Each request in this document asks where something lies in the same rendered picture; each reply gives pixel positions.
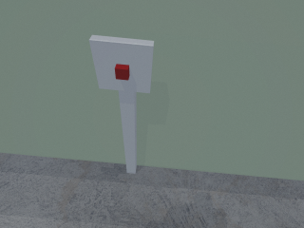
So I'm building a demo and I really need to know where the panel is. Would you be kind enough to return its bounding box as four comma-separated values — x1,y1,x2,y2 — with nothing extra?
89,35,154,174

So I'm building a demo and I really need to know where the button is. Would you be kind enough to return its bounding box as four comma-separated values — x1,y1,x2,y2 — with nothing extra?
115,64,130,81

